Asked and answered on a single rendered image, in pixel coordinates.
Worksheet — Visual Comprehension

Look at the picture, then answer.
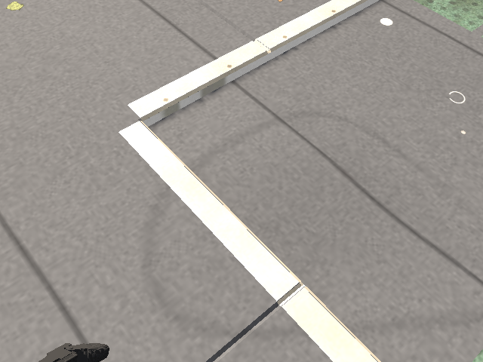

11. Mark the left robot hand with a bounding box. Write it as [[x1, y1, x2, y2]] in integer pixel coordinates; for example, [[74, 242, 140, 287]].
[[39, 343, 109, 362]]

